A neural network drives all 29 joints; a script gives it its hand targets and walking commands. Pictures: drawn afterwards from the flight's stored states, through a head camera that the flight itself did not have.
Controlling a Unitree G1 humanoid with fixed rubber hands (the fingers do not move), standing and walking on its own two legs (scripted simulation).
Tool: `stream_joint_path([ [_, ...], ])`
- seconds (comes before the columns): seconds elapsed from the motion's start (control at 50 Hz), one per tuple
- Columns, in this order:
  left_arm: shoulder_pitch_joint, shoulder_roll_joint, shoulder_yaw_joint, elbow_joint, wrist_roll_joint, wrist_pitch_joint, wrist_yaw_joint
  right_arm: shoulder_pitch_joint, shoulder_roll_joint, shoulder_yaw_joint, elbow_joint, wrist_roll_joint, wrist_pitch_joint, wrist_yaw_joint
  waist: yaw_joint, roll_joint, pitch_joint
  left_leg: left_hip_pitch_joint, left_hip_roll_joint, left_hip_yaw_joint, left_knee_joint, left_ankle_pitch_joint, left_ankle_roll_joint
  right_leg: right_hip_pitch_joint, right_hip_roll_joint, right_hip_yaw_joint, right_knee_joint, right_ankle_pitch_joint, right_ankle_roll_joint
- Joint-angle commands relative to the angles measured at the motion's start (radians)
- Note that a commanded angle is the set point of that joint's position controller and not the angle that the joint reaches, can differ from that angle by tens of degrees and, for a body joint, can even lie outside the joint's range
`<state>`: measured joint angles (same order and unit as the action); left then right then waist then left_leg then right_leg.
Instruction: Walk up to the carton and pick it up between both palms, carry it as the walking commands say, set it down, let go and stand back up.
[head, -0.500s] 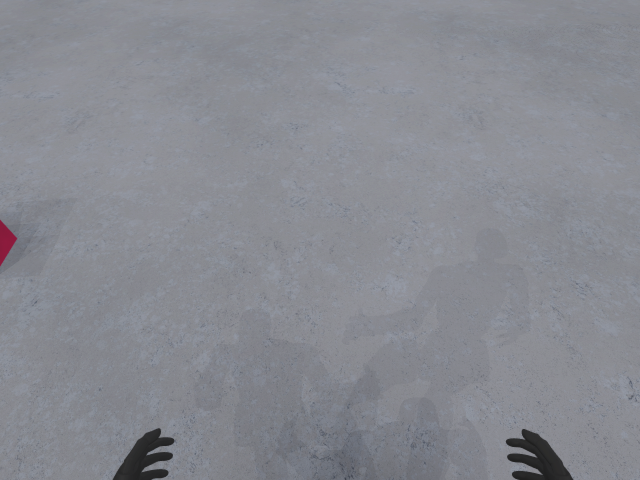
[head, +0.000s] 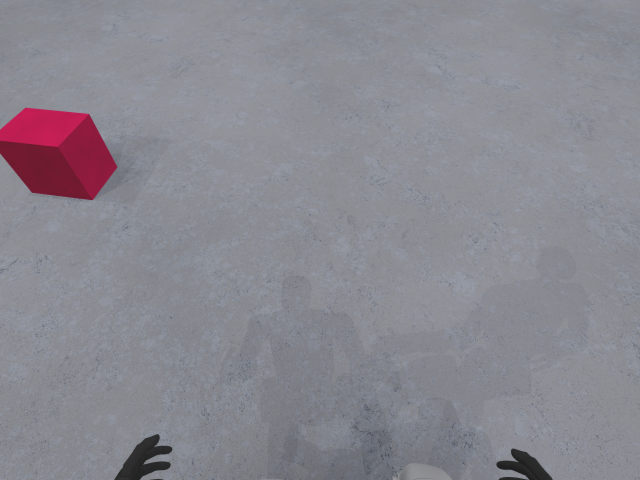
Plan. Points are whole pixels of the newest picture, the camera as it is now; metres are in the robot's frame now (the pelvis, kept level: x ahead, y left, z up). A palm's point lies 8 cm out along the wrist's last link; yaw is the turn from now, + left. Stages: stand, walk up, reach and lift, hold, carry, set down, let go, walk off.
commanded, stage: walk up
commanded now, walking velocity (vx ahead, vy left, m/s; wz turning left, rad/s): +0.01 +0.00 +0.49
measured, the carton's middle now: (59, 154) +1.42 +1.17 -0.61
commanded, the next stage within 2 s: none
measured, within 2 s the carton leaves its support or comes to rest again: neither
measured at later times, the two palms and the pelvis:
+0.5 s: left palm out of the picture -0.01 +0.30 -0.06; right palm out of the picture +0.10 -0.22 -0.11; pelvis -0.03 +0.01 +0.03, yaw +13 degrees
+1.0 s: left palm out of the picture +0.15 +0.50 -0.09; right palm out of the picture +0.13 -0.05 -0.10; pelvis +0.08 +0.21 +0.01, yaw +22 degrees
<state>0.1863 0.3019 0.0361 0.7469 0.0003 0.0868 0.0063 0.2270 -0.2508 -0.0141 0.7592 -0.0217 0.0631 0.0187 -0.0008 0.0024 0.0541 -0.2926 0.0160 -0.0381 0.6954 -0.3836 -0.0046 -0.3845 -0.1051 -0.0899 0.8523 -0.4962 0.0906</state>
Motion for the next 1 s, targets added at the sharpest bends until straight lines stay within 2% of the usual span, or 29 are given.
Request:
stream_joint_path([
  [0.0,-0.177,0.061,0.017,-0.080,0.023,-0.016,-0.002,0.103,-0.253,-0.084,-0.009,0.000,-0.040,-0.033,-0.087,0.253,-0.023,0.182,0.201,-0.331,-0.258,0.826,0.142,-0.188,0.072,0.027,0.103,-0.032,-0.002],
  [0.12,-0.140,0.087,0.022,-0.095,0.012,-0.029,0.011,0.011,-0.252,-0.102,-0.051,-0.005,-0.010,-0.022,-0.061,0.192,0.019,0.038,0.163,-0.484,-0.366,0.339,0.211,-0.034,0.109,0.085,-0.075,-0.019,-0.017],
  [0.16,-0.068,0.074,0.021,-0.067,0.002,-0.040,0.011,-0.031,-0.248,-0.095,-0.051,-0.006,-0.020,-0.016,-0.019,0.241,-0.036,-0.066,0.119,-0.378,-0.317,0.345,0.175,0.166,0.108,0.061,-0.261,0.087,-0.038],
  [0.18,-0.006,0.066,0.029,-0.040,0.004,-0.051,0.015,-0.045,-0.224,-0.088,-0.053,0.000,-0.025,-0.017,0.031,0.148,-0.087,-0.145,0.076,-0.330,-0.271,0.353,0.135,0.346,0.109,0.047,-0.408,0.179,-0.053],
  [0.2,0.067,0.093,0.043,-0.006,0.011,-0.053,0.020,-0.046,-0.168,-0.069,-0.061,0.001,-0.030,-0.011,0.051,0.110,-0.124,-0.240,0.013,-0.273,-0.209,0.193,0.088,0.485,0.029,0.107,-0.503,0.244,-0.083],
  [0.22,0.142,0.161,0.063,0.008,0.019,-0.057,0.034,-0.050,-0.113,-0.057,-0.088,0.009,-0.032,-0.016,0.086,-0.175,-0.190,-0.366,-0.081,-0.147,0.044,-0.154,0.041,0.589,-0.209,0.322,-0.580,0.235,-0.141],
  [0.24,0.123,0.195,0.069,0.004,0.040,-0.047,0.033,-0.066,-0.100,-0.061,-0.113,0.002,-0.031,-0.023,0.088,-0.221,-0.149,-0.407,-0.057,-0.032,0.290,-0.155,-0.002,0.469,-0.388,0.376,-0.633,0.179,-0.192],
  [0.26,0.053,0.212,0.060,-0.022,0.033,-0.047,0.031,-0.063,-0.143,-0.074,-0.096,-0.008,-0.016,-0.023,0.055,-0.143,-0.078,-0.366,-0.011,-0.028,0.444,-0.152,-0.016,0.308,-0.412,0.347,-0.652,0.112,-0.235],
  [0.28,0.011,0.152,0.045,-0.019,0.028,-0.053,0.027,-0.034,-0.139,-0.080,-0.073,-0.005,-0.007,-0.011,0.027,-0.045,-0.039,-0.333,0.008,-0.026,0.478,-0.072,-0.022,0.235,-0.345,0.266,-0.665,0.044,-0.218],
  [0.32,-0.024,0.084,0.020,-0.032,0.019,-0.062,0.034,0.028,-0.114,-0.076,-0.049,-0.002,0.007,0.004,-0.019,-0.076,-0.033,-0.308,0.003,-0.002,0.525,0.029,-0.043,0.191,-0.249,0.134,-0.630,0.127,-0.134],
  [0.34,-0.027,0.092,0.030,0.000,0.027,-0.079,0.026,0.031,-0.117,-0.080,-0.041,-0.017,0.013,0.018,-0.018,-0.146,-0.056,-0.337,0.003,0.014,0.569,0.031,-0.041,0.220,-0.234,0.091,-0.594,0.167,-0.165],
  [0.36,0.124,0.162,0.058,0.047,0.022,-0.085,0.028,-0.025,-0.137,-0.081,-0.103,-0.012,0.019,0.054,0.021,-0.200,-0.185,-0.451,0.019,0.018,0.627,0.076,-0.029,0.367,-0.313,0.225,-0.690,-0.261,-0.108],
  [0.38,0.117,0.179,0.059,0.028,0.019,-0.093,0.024,-0.047,-0.124,-0.067,-0.095,-0.013,0.008,0.058,0.027,-0.233,-0.094,-0.540,0.042,0.006,0.635,0.109,-0.040,0.346,-0.352,0.253,-0.763,-0.337,-0.105],
  [0.44,0.158,0.125,0.055,0.045,0.016,-0.123,0.021,-0.024,-0.087,-0.061,-0.077,-0.011,-0.017,0.066,0.030,-0.125,-0.101,-0.510,0.055,0.020,0.563,0.190,-0.043,0.428,-0.283,0.140,-0.704,-0.109,-0.104],
  [0.56,0.190,0.128,0.064,0.035,0.011,-0.126,-0.006,-0.026,-0.085,-0.062,-0.058,0.007,-0.035,0.065,0.031,-0.192,-0.082,-0.478,0.078,0.056,0.421,0.209,-0.062,0.412,-0.259,0.012,-0.673,-0.028,-0.120],
  [0.62,0.076,0.175,0.099,-0.001,0.032,-0.119,-0.019,0.014,-0.085,-0.048,-0.068,0.006,-0.043,0.068,-0.033,-0.289,-0.084,-0.270,0.126,0.093,0.200,0.074,-0.053,0.320,-0.298,-0.040,-0.670,-0.060,-0.117],
  [0.64,0.078,0.169,0.094,0.005,0.038,-0.109,-0.015,0.052,-0.068,-0.047,-0.048,0.007,-0.047,0.067,-0.061,-0.233,-0.089,-0.222,0.105,0.151,0.163,0.080,-0.043,0.288,-0.271,-0.097,-0.644,-0.036,-0.108],
  [0.68,0.067,0.192,0.100,0.019,0.043,-0.105,-0.020,0.056,-0.074,-0.053,-0.051,0.010,-0.053,0.056,-0.059,-0.269,-0.072,-0.135,0.107,0.186,0.108,0.016,-0.036,0.236,-0.288,-0.101,-0.604,-0.066,-0.110],
  [0.72,-0.032,0.183,0.107,0.003,0.048,-0.091,-0.020,0.287,-0.116,-0.074,0.022,-0.003,-0.059,0.037,-0.159,-0.115,-0.081,0.023,0.076,0.183,-0.009,0.013,-0.016,0.162,-0.245,-0.169,-0.311,-0.104,-0.086],
  [0.74,-0.045,0.107,0.079,-0.026,0.048,-0.076,-0.019,0.413,-0.159,-0.085,0.065,-0.009,-0.075,0.021,-0.203,0.189,-0.071,0.147,0.015,0.065,-0.162,-0.028,-0.016,0.018,-0.139,-0.170,0.023,-0.122,-0.068],
  [0.76,-0.074,0.055,0.041,-0.065,0.057,-0.063,-0.023,0.444,-0.260,-0.108,0.091,-0.007,-0.092,0.011,-0.220,0.474,-0.029,0.192,0.106,-0.279,-0.334,-0.255,0.036,-0.241,-0.010,-0.076,0.322,-0.240,-0.063],
  [0.78,-0.182,0.004,0.018,-0.150,0.046,-0.075,-0.041,0.406,-0.332,-0.109,0.055,-0.009,-0.103,0.003,-0.201,0.530,0.069,0.164,0.272,-0.654,-0.533,-0.276,0.042,-0.457,0.043,0.062,0.449,-0.219,-0.028],
  [0.8,-0.147,-0.009,0.007,-0.142,0.051,-0.089,-0.044,0.356,-0.328,-0.097,0.051,-0.009,-0.112,-0.005,-0.120,0.356,0.089,0.130,0.329,-0.708,-0.540,-0.199,0.083,-0.504,0.029,0.111,0.501,-0.094,-0.041],
  [0.82,-0.200,0.029,0.028,-0.145,0.054,-0.103,-0.044,0.409,-0.291,-0.094,0.057,0.005,-0.108,-0.025,-0.159,0.299,0.061,0.207,0.292,-0.795,-0.546,-0.038,0.136,-0.474,0.040,0.128,0.473,-0.062,-0.052],
  [0.86,-0.163,0.033,0.018,-0.095,0.050,-0.123,-0.047,0.297,-0.220,-0.078,0.058,0.012,-0.128,-0.023,-0.096,0.194,-0.016,0.266,0.202,-0.596,-0.438,0.261,0.131,-0.418,-0.005,0.126,0.431,0.074,-0.032],
  [0.88,-0.165,0.027,0.017,-0.087,0.050,-0.122,-0.055,0.327,-0.186,-0.067,0.066,0.005,-0.138,-0.027,-0.084,0.252,-0.027,0.286,0.181,-0.526,-0.400,0.410,0.122,-0.406,0.005,0.093,0.415,0.096,-0.037],
  [0.9,-0.182,0.031,0.019,-0.072,0.047,-0.117,-0.050,0.321,-0.165,-0.066,0.072,0.009,-0.142,-0.029,-0.065,0.130,0.002,0.245,0.218,-0.575,-0.431,0.356,0.171,-0.378,-0.014,0.104,0.340,0.131,-0.041],
  [0.94,-0.218,0.030,0.009,-0.070,0.038,-0.111,-0.057,0.271,-0.159,-0.062,0.072,0.007,-0.146,-0.031,-0.049,0.075,0.050,0.222,0.214,-0.474,-0.454,0.399,0.180,-0.368,-0.004,0.076,0.228,0.214,-0.031],
  [0.98,-0.271,0.008,-0.006,-0.077,0.024,-0.109,-0.061,0.270,-0.136,-0.058,0.076,0.000,-0.144,-0.034,-0.061,0.138,0.052,0.205,0.168,-0.369,-0.471,0.484,0.173,-0.281,0.026,0.029,0.032,0.235,-0.017],
])
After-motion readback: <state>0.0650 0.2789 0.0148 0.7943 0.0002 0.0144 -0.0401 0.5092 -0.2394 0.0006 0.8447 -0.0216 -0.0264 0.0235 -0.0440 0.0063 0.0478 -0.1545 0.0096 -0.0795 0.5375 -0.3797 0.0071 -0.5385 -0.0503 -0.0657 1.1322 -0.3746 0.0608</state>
